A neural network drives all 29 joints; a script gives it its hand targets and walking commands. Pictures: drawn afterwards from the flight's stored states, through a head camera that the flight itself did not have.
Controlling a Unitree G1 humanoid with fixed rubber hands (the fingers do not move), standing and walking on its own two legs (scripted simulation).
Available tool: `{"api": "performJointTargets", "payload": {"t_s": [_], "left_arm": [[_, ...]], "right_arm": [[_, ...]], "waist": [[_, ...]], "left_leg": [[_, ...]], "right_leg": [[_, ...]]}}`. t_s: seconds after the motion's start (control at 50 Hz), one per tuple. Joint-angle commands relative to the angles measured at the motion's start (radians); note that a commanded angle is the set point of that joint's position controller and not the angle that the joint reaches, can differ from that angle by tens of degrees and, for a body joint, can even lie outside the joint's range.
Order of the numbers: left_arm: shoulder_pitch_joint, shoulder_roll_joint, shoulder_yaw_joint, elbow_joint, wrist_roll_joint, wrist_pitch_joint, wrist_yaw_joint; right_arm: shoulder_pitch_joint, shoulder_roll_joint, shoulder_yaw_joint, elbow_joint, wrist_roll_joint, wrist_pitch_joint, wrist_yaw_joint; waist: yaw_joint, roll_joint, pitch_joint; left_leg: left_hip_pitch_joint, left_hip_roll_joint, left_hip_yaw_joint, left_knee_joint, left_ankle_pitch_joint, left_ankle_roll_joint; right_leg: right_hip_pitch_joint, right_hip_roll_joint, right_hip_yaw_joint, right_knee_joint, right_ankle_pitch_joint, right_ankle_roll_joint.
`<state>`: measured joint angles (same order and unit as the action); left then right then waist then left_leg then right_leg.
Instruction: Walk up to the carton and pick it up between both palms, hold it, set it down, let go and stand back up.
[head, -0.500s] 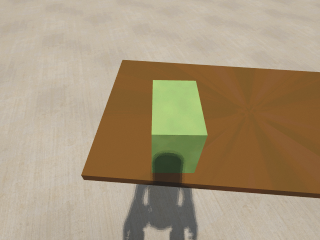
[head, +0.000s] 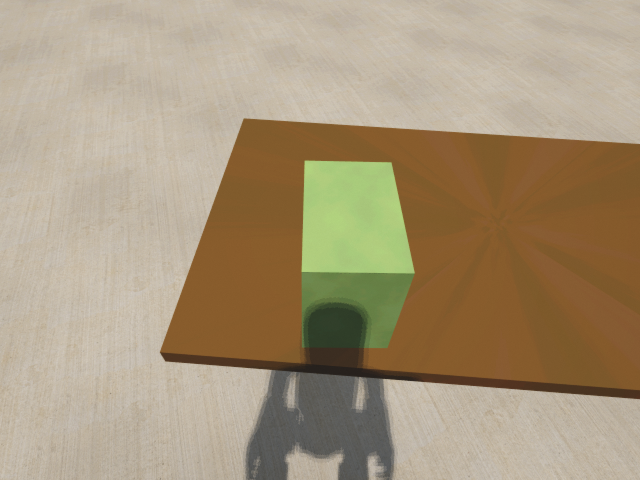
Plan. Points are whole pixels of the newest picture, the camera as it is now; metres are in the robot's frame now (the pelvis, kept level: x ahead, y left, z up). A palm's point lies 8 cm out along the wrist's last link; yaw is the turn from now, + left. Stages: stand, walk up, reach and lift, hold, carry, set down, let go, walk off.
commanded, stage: stand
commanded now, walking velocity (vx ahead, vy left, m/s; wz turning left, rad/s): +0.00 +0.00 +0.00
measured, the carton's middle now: (346, 255) +0.51 -0.05 -0.09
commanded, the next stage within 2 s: none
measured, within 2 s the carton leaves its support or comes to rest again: neither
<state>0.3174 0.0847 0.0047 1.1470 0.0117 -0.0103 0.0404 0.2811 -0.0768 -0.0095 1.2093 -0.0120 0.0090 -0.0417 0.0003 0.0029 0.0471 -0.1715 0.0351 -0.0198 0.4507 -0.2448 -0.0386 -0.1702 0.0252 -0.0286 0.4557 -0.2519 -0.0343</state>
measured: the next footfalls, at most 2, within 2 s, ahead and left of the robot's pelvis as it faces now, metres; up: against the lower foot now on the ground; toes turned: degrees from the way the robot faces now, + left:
none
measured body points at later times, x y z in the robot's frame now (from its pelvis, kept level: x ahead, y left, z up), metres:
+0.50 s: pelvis +0.01 +0.00 +0.00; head +0.02 -0.01 +0.45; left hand -0.02 +0.19 -0.16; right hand -0.02 -0.19 -0.17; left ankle +0.00 +0.14 -0.74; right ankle +0.00 -0.10 -0.74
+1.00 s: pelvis +0.02 -0.01 +0.00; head +0.03 -0.02 +0.45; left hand -0.01 +0.18 -0.16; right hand +0.00 -0.20 -0.17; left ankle +0.00 +0.14 -0.74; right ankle +0.00 -0.10 -0.74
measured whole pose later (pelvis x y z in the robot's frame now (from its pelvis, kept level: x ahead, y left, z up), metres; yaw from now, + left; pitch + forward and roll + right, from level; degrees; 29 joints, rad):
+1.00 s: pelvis +0.02 -0.01 +0.00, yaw +0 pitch -2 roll +0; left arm 0.32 0.08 0.00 1.15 0.01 -0.03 0.04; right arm 0.27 -0.08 -0.02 1.22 -0.01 0.01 -0.05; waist 0.00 0.01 0.06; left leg -0.12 0.05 -0.03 0.42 -0.27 -0.06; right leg -0.12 0.04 -0.03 0.43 -0.27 -0.05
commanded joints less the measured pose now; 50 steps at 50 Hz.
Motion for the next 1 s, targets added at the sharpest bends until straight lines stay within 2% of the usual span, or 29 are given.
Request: {"api": "performJointTargets", "payload": {"t_s": [0.0,0.98], "left_arm": [[0.104,0.081,0.012,-0.011,0.0,-0.011,0.005],[0.117,0.077,0.01,-0.005,-0.003,-0.026,0.008]], "right_arm": [[0.09,-0.068,-0.008,-0.006,0.001,-0.008,-0.004],[0.083,-0.073,-0.012,0.011,0.005,-0.003,-0.008]], "waist": [[0.003,0.007,0.071],[0.0,-0.003,0.078]], "left_leg": [[-0.033,0.049,-0.025,-0.081,0.118,0.035],[0.006,0.062,-0.008,-0.083,0.167,0.017]], "right_leg": [[-0.05,-0.106,0.093,-0.137,0.066,-0.013],[0.01,-0.111,0.087,-0.139,0.233,-0.025]]}}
